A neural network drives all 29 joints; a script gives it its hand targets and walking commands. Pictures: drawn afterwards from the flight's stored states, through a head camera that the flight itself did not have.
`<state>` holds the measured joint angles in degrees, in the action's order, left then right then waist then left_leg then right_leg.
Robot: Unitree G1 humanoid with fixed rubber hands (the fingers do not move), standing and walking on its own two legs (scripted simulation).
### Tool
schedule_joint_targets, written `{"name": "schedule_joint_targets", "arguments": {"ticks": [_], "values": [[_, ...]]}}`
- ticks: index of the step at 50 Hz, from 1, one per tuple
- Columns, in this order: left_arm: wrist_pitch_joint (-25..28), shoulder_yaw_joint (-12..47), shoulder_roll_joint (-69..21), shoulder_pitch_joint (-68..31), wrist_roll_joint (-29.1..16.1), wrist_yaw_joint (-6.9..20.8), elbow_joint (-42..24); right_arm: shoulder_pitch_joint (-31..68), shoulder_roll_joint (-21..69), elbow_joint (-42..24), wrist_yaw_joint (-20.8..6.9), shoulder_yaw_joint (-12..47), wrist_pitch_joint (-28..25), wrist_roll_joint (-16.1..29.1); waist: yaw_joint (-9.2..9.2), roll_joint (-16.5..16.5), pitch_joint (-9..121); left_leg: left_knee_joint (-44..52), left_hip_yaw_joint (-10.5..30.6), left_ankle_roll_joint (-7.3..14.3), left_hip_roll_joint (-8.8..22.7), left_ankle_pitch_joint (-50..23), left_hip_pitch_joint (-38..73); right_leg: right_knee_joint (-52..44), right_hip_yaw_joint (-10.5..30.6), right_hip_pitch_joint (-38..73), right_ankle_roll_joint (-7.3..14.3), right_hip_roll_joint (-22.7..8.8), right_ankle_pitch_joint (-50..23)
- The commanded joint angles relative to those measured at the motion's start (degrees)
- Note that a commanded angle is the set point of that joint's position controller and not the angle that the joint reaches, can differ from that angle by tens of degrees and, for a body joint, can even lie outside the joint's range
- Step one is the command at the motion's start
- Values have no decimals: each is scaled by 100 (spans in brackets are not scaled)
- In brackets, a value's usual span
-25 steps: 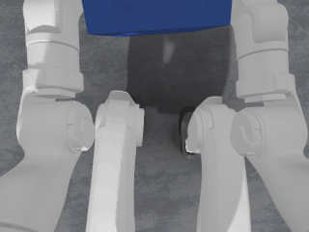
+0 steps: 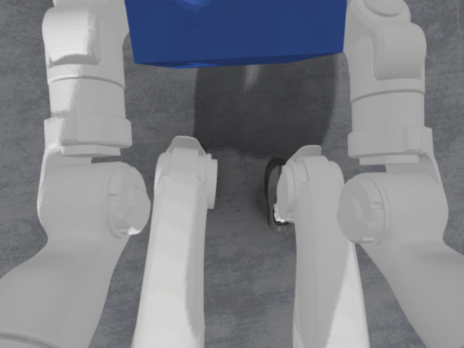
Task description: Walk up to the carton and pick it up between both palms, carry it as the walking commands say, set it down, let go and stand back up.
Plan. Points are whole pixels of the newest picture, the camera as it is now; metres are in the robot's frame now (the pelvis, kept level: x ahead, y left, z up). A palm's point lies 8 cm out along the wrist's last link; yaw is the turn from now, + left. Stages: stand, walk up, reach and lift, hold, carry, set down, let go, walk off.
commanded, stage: reach and lift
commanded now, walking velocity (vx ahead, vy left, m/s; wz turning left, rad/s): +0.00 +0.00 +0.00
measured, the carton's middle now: out of the picture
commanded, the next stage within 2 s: none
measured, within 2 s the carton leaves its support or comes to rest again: neither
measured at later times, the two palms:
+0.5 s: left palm out of the picture +0.52 +0.19 -0.05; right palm out of the picture +0.52 -0.10 -0.05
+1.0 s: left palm out of the picture +0.49 +0.19 +0.02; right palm out of the picture +0.50 -0.11 +0.02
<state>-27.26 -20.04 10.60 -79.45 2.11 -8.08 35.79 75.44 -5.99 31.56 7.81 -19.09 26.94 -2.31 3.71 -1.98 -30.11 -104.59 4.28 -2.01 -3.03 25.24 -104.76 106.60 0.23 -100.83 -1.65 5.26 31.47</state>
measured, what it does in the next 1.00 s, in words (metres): rises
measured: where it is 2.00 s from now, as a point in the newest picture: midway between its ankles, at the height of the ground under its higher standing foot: (235, 201)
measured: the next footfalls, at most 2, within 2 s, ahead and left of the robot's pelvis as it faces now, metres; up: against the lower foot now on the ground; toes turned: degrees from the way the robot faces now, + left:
none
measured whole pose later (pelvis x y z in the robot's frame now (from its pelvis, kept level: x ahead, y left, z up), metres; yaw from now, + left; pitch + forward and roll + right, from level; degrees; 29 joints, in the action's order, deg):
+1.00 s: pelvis +0.00 -0.01 +0.10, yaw +1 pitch +15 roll -1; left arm -28.3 -18.3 6.4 -67.2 3.0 -7.6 32.0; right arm 61.7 -2.6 26.3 7.4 -17.4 28.4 -3.7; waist 3.3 -1.3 -30.0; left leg -85.2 4.5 -2.2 -2.5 22.5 -77.8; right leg 87.5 1.3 -74.7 -0.6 4.9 28.0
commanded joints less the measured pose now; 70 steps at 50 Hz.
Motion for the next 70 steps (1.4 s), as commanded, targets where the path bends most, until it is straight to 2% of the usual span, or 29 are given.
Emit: {"name": "schedule_joint_targets", "arguments": {"ticks": [1,4,6,9,12,13,16,17,19,22,23,24,25,26,27,29,31,32,35,40,41,42,46,48,51,56,60,62,70], "values": [[156,3639,-6413,-4450,-1314,1585,-1219,5914,5393,-1863,-1446,3552,-429,1231,-29,363,14503,756,-614,106,-485,-2037,5845,-1162,-311,3285,216,510,-1594],[153,3492,-6448,-4324,-1089,1613,-714,5711,5684,-1024,-1545,3249,-423,1141,171,364,13659,1019,-555,48,-429,-1720,5808,-1342,-262,2811,202,523,-1264],[16,3231,-6835,-3855,-870,1686,1,5892,5404,-1180,-1597,3093,-426,882,-25,557,13102,1118,-589,0,-415,-1143,5718,-1504,-353,2491,245,471,-733],[88,3805,-6989,-4445,-1353,1678,-1113,5562,5632,-1404,-1643,3394,-383,1068,-292,498,14603,1122,-492,-89,-457,-1950,6358,-1555,-323,3405,292,512,-1605],[36,3851,-6832,-3961,-1245,1703,-865,5565,5654,-1723,-1611,3591,-399,1227,83,594,14544,1182,-556,-10,-508,-2369,6210,-1579,-182,3649,260,510,-1894],[73,3546,-6751,-4037,-1173,1684,-876,5757,5579,-1584,-1630,3345,-371,1052,-218,484,14209,1284,-486,18,-451,-1890,6154,-1593,-331,3385,214,546,-1467],[162,3786,-6456,-4130,-1263,1678,-1538,5605,5756,-1985,-1597,3737,-341,1264,108,19,14785,1341,-614,109,-562,-2318,6255,-1781,-185,4334,123,560,-2014],[87,3605,-6534,-3880,-1059,1691,-714,5163,5702,-1254,-1592,3420,-281,981,26,37,13753,1533,-496,93,-478,-1972,5728,-1778,-186,3829,146,533,-1697],[131,3907,-6631,-4093,-1342,1673,-1639,5528,5957,-2216,-1576,4021,-340,1339,95,93,14900,1325,-622,78,-535,-2138,6485,-1822,-92,4337,162,568,-1842],[19,3786,-6983,-3671,-1216,1621,-842,5604,5626,-1763,-1581,3639,-352,1231,-55,376,14187,1703,-379,9,-468,-1827,6638,-1966,-206,3829,187,528,-1450],[88,3473,-6297,-3671,-892,1637,-566,5393,5782,-1280,-1559,3531,-329,1087,396,369,13072,1589,-609,69,-442,-1468,5743,-2058,50,3486,166,453,-1124],[118,3615,-6706,-4040,-1130,1666,-1036,5142,6003,-1222,-1629,3551,-316,1099,62,59,13786,1833,-495,100,-475,-1379,6236,-2161,-114,4061,158,508,-1156],[101,3705,-6769,-3868,-1134,1667,-1303,5646,5883,-2042,-1599,3873,-327,1261,173,93,14623,1686,-683,79,-543,-1756,6405,-2227,-96,4773,138,526,-1530],[105,3666,-6730,-3788,-1050,1646,-805,4967,5998,-910,-1618,3450,-270,1018,109,55,13511,1870,-489,49,-456,-1447,6040,-2096,-154,3821,133,493,-1238],[122,3825,-6858,-3829,-1157,1655,-1345,5501,6098,-1923,-1618,3903,-380,1245,220,123,14600,1772,-580,38,-561,-1961,6645,-2172,-133,4530,125,514,-1700],[72,3973,-6765,-3952,-1216,1659,-1291,5174,5915,-1680,-1509,3613,-334,1069,-227,335,14465,1824,-497,18,-490,-1948,6636,-2226,-160,4369,177,549,-1737],[88,3873,-6789,-3739,-1196,1663,-1220,4838,5971,-1359,-1592,3613,-322,1060,167,523,13801,2029,-435,-1,-493,-1729,6682,-2287,-14,4003,226,462,-1445],[94,3801,-6818,-3822,-1220,1683,-1195,4921,6146,-1626,-1559,3728,-306,1090,46,89,14230,2059,-530,82,-523,-1699,6635,-2534,14,4752,186,537,-1505],[97,3854,-6890,-3290,-1100,1664,-979,4902,6123,-1705,-1533,3803,-380,1109,181,144,14006,2128,-469,96,-509,-1899,6707,-2541,64,4730,137,486,-1679],[58,3975,-7309,-2832,-1086,1719,-540,4523,5881,-1518,-1624,3692,-430,931,-167,279,13541,2397,-310,2,-412,-1616,6960,-2670,-79,4291,170,506,-1317],[201,4166,-7364,-3455,-1252,1656,-1438,4697,6217,-1825,-1627,3885,-464,1054,-223,310,14530,2427,-305,-29,-468,-1904,7552,-2794,-6,4909,200,519,-1722],[148,4051,-7142,-3373,-1147,1651,-1330,4839,6034,-1970,-1604,3877,-458,1161,-46,679,14366,2452,-351,-18,-480,-2037,7644,-2822,-4,4780,206,509,-1686],[125,3922,-6912,-2893,-1093,1670,-847,4798,5941,-2001,-1542,4064,-432,1134,147,121,13676,2572,-432,93,-507,-1816,6635,-2948,128,5239,119,487,-1559],[133,4188,-7191,-3155,-1307,1659,-1670,4864,6108,-2473,-1524,4364,-423,1226,73,125,14832,2575,-401,100,-601,-2052,7379,-3017,122,5993,145,486,-1852],[100,3985,-6895,-2788,-950,1615,-838,4449,6068,-1492,-1573,3797,-391,958,55,290,12968,2886,-287,45,-446,-1338,7151,-3209,114,4856,152,481,-1097],[160,4132,-7261,-2803,-1163,1683,-1130,4222,6410,-1548,-1579,3929,-376,944,-114,-64,13408,3029,-352,82,-472,-1419,7079,-3444,150,5661,144,477,-1334],[139,4244,-7458,-2299,-1080,1675,-1430,4421,6123,-2491,-1587,4238,-525,1149,5,398,14016,3121,-289,73,-496,-2113,7879,-3610,170,5967,209,467,-1815],[175,4281,-7143,-2595,-1106,1658,-1352,3896,6263,-1611,-1596,3960,-399,937,-165,287,13271,3415,-224,36,-418,-1596,7820,-3716,162,5761,196,436,-1499],[156,4431,-7543,-2404,-1260,1722,-1532,3831,6591,-1994,-1624,4295,-394,1151,-22,176,13446,3916,-120,148,-396,-1569,8265,-4223,332,6576,198,373,-1537]]}}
